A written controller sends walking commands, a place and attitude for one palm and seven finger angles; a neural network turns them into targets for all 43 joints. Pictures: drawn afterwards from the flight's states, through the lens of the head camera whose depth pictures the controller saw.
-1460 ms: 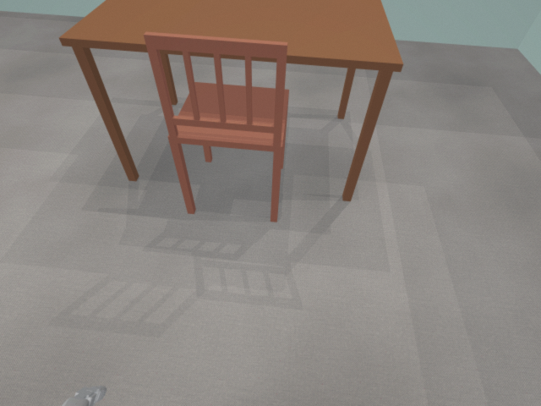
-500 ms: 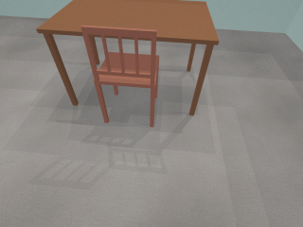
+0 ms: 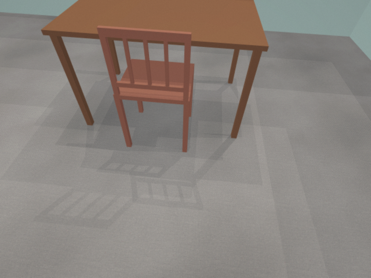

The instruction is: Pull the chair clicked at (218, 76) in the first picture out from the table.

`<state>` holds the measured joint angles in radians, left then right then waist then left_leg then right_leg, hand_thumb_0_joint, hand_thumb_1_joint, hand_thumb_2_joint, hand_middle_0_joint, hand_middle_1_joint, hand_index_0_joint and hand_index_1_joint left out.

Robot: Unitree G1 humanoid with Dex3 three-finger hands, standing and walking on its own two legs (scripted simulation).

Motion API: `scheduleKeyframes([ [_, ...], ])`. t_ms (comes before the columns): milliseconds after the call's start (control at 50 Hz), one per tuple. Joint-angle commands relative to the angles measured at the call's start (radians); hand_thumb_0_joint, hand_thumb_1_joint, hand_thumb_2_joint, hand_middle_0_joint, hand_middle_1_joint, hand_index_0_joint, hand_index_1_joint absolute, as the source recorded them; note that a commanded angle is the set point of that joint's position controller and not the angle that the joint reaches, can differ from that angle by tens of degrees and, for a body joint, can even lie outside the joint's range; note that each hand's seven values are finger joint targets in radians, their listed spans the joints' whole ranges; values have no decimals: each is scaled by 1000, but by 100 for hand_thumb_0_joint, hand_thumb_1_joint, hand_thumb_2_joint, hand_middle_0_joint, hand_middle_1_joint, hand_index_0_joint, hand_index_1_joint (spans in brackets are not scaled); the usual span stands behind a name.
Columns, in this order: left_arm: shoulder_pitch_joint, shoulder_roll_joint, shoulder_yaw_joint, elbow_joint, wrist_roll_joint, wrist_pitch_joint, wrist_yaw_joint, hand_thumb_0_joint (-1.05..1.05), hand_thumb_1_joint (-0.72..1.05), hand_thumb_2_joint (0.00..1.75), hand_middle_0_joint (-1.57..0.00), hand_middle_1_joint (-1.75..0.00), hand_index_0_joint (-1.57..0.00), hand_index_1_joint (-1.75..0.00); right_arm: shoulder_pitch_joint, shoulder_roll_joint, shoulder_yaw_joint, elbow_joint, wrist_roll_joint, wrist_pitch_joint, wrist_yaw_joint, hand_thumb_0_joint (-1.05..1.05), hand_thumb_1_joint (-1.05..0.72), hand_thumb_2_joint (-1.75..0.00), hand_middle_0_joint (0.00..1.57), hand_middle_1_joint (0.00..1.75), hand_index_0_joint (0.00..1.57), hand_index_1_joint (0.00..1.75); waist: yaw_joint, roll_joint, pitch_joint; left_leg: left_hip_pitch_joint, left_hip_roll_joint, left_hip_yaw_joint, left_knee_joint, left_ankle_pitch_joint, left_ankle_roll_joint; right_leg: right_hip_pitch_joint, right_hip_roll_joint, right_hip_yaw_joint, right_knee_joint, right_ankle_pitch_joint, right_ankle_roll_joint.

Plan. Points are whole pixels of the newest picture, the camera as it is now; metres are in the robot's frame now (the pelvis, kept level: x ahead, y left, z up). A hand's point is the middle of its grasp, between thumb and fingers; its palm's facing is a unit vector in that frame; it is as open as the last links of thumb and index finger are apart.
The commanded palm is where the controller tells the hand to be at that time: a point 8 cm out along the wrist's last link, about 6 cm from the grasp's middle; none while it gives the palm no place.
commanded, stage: look at it before walking up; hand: left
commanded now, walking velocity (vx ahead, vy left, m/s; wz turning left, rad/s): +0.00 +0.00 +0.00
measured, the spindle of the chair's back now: (147, 63) +1.06 +0.25 -0.11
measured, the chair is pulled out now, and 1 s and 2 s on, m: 0.00 0.00 0.00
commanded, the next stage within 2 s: walk to a spot facing it in 0.38 s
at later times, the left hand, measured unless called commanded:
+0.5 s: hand out of the picture +0.08 +0.25 -0.15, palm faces -0.03 -0.94 -0.34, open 7.4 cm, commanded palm none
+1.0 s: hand out of the picture +0.06 +0.22 -0.18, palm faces +0.14 -0.98 -0.15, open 7.4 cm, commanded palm none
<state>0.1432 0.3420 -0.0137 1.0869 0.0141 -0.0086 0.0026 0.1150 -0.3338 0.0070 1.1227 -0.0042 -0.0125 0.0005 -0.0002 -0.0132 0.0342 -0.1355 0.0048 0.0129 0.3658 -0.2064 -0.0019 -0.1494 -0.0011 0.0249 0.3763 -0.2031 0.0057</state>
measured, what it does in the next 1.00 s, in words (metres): walks ahead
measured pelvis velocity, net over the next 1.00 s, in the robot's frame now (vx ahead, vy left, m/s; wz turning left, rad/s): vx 0.10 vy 0.05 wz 0.14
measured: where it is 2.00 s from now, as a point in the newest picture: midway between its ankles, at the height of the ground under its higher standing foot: (179, 263)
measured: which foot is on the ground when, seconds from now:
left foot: down 0.00-1.00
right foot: down 0.00-0.80, up 0.82-1.00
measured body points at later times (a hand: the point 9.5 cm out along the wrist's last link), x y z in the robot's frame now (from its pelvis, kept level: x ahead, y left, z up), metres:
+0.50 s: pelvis +0.00 +0.00 +0.00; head +0.00 +0.00 +0.45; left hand +0.08 +0.30 -0.13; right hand +0.09 -0.29 -0.13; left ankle +0.00 +0.12 -0.75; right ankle +0.00 -0.12 -0.75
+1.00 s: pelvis +0.10 +0.05 +0.00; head +0.10 +0.07 +0.45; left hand +0.05 +0.28 -0.17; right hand +0.04 -0.16 -0.15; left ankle +0.04 +0.12 -0.75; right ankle +0.12 -0.08 -0.67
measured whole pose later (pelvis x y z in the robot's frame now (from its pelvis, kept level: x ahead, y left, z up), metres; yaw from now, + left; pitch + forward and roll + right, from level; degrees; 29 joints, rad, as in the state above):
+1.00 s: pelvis +0.10 +0.05 +0.00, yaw +8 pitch -1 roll +0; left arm 0.32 0.19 0.03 1.11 0.03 0.00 -0.01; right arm 0.47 -0.10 0.00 1.14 -0.01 -0.07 -0.02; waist -0.02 -0.04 0.02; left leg -0.07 -0.03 0.07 0.37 -0.29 0.06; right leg -0.51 -0.09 -0.07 1.09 -0.30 0.02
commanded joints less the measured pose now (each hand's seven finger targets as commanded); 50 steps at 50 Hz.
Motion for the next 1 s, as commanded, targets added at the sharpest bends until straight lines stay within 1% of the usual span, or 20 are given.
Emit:
scheduleKeyframes([
  [0,-35,204,45,-62,-3,-21,9,0,90,90,-20,-30,-20,-30,-50,-207,-41,-67,-2,-24,-14,0,-90,-90,20,30,20,30,1,15,-76,28,117,-101,-59,143,31,7,-117,89,-54,142,-35],
  [140,-35,204,46,-61,-3,-22,11,0,90,90,-20,-30,-20,-30,-53,-209,-42,-69,-2,-25,-15,0,-90,-90,20,30,20,30,1,12,-82,46,121,-99,-55,195,32,14,-118,84,-49,194,-34],
  [460,-38,207,46,-62,-2,-22,10,0,90,90,-20,-30,-20,-30,-54,-214,-40,-71,-3,-26,-14,0,-90,-90,20,30,20,30,2,16,-68,47,120,-101,-79,164,30,13,-115,86,-68,157,-31],
  [500,36,86,22,-30,-3,-2,14,0,90,90,-20,-30,-20,-30,12,-86,-9,-43,-9,-7,-7,0,-90,-90,20,30,20,30,3,17,-86,26,104,-88,-54,42,18,25,-111,64,-52,-1,-9],
  [520,60,84,23,-27,2,5,13,0,90,90,-20,-30,-20,-30,36,-80,-11,-40,-12,1,-4,0,-90,-90,20,30,20,30,7,12,-62,-4,94,-89,-39,-73,23,5,-109,61,-49,-132,-10],
  [560,83,99,34,-34,8,15,3,0,90,90,-20,-30,-20,-30,49,-81,-18,-47,-19,11,0,0,-90,-90,20,30,20,30,16,-9,47,-135,72,-107,-26,-303,37,-49,-110,86,-66,-345,-23],
  [600,132,112,49,-40,11,12,-2,0,90,90,-20,-30,-20,-30,63,-63,-20,-70,-20,12,2,0,-90,-90,20,30,20,30,32,-78,97,-265,26,-77,86,-329,36,-18,-158,150,-104,-439,-58],
  [620,174,128,59,-40,10,9,0,0,90,90,-20,-30,-20,-30,69,-49,-22,-86,-20,12,2,0,-90,-90,20,30,20,30,44,-138,94,-322,5,-25,197,-292,30,26,-218,212,-148,-484,-92],
  [640,209,140,70,-41,8,1,5,0,90,90,-20,-30,-20,-30,74,-33,-27,-103,-19,7,3,0,-90,-90,20,30,20,30,46,-172,69,-348,7,11,301,-253,25,61,-293,278,-186,-485,-132],
  [660,225,138,76,-44,8,-10,9,0,90,90,-20,-30,-20,-30,62,-31,-31,-117,-18,0,5,0,-90,-90,20,30,20,30,52,-180,77,-381,33,9,369,-269,24,77,-336,305,-195,-416,-168],
  [700,212,119,81,-49,13,-27,11,0,90,90,-20,-30,-20,-30,88,-8,-39,-127,-13,-12,13,0,-90,-90,20,30,20,30,22,-104,81,-343,69,18,346,-278,25,43,-357,230,-150,-279,-183],
  [740,160,89,80,-59,9,-26,9,0,90,90,-20,-30,-20,-30,221,34,-39,-88,-10,-21,15,0,-90,-90,20,30,20,30,-43,-68,58,-93,46,65,156,-167,30,-108,-285,70,-36,-248,-124],
  [760,150,42,73,-67,4,-20,5,0,90,90,-20,-30,-20,-30,331,14,-47,-51,-12,-27,9,0,-90,-90,20,30,20,30,-80,58,48,60,64,-24,39,-187,48,-231,-183,-42,130,-250,-70],
  [780,139,-37,59,-95,-4,-17,-4,0,90,90,-20,-30,-20,-30,455,-78,-75,-13,-28,-35,-4,0,-90,-90,20,30,20,30,-117,332,50,157,275,-362,-130,-329,133,-423,-44,-181,459,-280,2],
  [800,50,-43,55,-138,9,-26,2,0,90,90,-20,-30,-20,-30,532,-86,-77,4,-24,-36,-14,0,-90,-90,20,30,20,30,-132,310,99,158,365,-552,-223,-285,194,-559,-18,-116,648,-384,-6],
  [820,26,-31,61,-143,13,-32,4,0,90,90,-20,-30,-20,-30,517,-63,-70,2,-18,-37,-20,0,-90,-90,20,30,20,30,-112,188,115,134,397,-572,-207,-244,233,-602,-68,-56,756,-335,-21],
  [840,30,-45,64,-123,13,-35,-2,0,90,90,-20,-30,-20,-30,468,-22,-62,-12,-15,-43,-23,0,-90,-90,20,30,20,30,-90,100,139,97,373,-507,-210,-213,238,-609,-103,-33,793,-253,-21],
  [860,53,-63,64,-104,14,-37,-11,0,90,90,-20,-30,-20,-30,434,14,-52,-19,-13,-56,-26,0,-90,-90,20,30,20,30,-66,74,133,82,331,-421,-213,-134,218,-586,-123,-28,784,-183,-13],
  [920,120,-104,63,-66,12,-28,-18,0,90,90,-20,-30,-20,-30,424,72,-40,1,-5,-80,-37,0,-90,-90,20,30,20,30,-24,106,78,96,249,-228,-186,179,190,-515,-125,-62,741,-80,11],
  [980,105,-126,63,-72,12,-15,-17,0,90,90,-20,-30,-20,-30,448,88,-43,18,-1,-85,-41,0,-90,-90,20,30,20,30,-19,91,89,109,235,-154,-199,227,193,-553,-126,-81,707,-19,28],
])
